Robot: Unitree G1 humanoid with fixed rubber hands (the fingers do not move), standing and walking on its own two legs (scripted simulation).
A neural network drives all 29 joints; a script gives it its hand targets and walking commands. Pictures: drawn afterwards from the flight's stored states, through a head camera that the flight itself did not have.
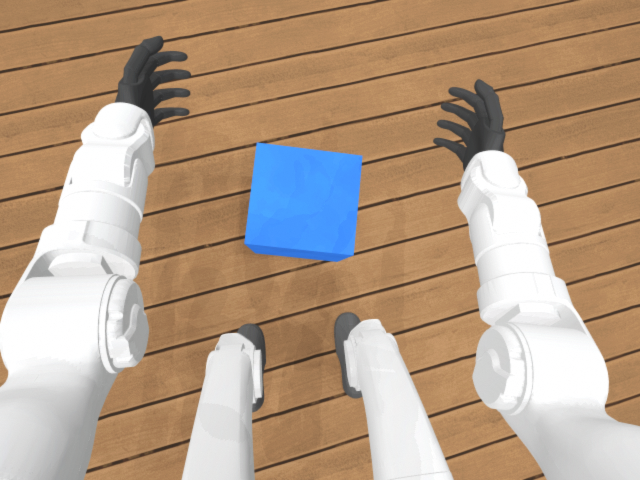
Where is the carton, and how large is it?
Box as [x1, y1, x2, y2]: [244, 143, 361, 261]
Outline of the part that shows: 257,143 244,243 254,252 333,261 337,261 352,255 356,223 361,155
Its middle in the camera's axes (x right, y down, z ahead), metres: -0.04 -0.06 +0.87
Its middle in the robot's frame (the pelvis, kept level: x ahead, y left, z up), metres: +0.49 -0.03 -0.51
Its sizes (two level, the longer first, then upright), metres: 0.210 0.200 0.250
